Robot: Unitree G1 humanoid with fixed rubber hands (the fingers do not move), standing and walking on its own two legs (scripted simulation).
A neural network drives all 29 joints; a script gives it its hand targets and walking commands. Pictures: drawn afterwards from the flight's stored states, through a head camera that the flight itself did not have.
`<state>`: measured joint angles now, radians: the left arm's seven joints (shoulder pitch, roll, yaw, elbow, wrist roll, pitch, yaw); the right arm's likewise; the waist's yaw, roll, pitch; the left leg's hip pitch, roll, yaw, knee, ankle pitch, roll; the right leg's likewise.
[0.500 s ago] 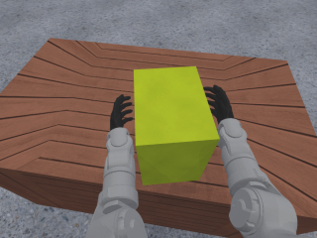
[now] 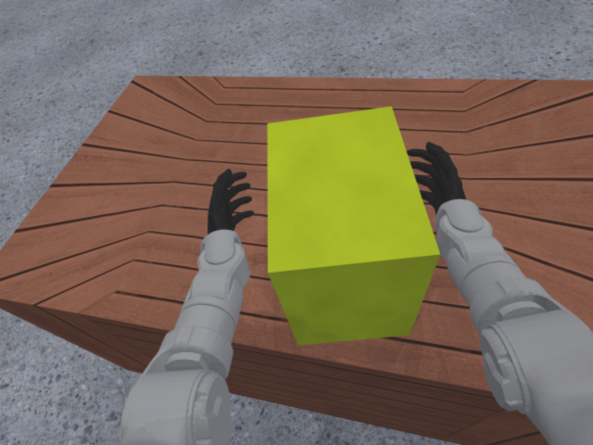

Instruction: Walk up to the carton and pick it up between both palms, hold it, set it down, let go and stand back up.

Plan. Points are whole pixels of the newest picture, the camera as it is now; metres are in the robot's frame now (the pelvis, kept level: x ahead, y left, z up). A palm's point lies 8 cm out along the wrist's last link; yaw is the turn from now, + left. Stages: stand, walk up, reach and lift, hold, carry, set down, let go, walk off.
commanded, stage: set down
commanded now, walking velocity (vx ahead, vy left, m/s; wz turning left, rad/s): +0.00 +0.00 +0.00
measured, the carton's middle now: (341, 234) +0.42 +0.07 +0.00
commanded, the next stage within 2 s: none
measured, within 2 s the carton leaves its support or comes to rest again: neither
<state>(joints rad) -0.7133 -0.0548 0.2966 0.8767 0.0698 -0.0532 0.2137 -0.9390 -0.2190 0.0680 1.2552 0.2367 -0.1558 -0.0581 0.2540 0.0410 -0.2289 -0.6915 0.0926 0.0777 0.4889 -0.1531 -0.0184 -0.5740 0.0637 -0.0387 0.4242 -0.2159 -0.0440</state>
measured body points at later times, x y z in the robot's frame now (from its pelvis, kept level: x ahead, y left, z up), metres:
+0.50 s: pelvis -0.02 +0.00 +0.01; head +0.03 -0.01 +0.45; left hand +0.37 +0.27 +0.13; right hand +0.49 -0.08 +0.15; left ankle +0.02 +0.13 -0.73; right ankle -0.03 -0.09 -0.73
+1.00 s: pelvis -0.02 -0.01 +0.01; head +0.04 -0.02 +0.46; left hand +0.38 +0.24 +0.17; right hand +0.50 -0.10 +0.19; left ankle +0.02 +0.13 -0.73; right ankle -0.03 -0.09 -0.73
